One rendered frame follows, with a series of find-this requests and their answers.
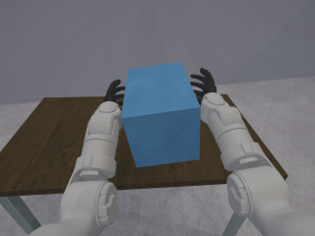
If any left robot upper arm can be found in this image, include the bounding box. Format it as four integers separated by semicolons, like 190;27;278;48
28;180;119;236

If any robot left forearm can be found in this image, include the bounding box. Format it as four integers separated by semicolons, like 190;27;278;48
59;101;123;216

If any carton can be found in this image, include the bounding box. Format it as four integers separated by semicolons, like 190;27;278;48
121;62;201;168

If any right robot upper arm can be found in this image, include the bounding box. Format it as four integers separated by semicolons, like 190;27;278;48
226;165;315;236

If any table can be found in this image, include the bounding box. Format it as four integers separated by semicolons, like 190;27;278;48
0;93;288;236

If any robot right hand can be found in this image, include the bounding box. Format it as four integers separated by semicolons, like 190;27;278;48
190;68;217;104

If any robot left hand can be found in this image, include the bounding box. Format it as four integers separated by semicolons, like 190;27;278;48
103;80;126;112

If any robot right forearm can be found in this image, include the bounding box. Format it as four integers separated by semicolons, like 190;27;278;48
200;92;291;201

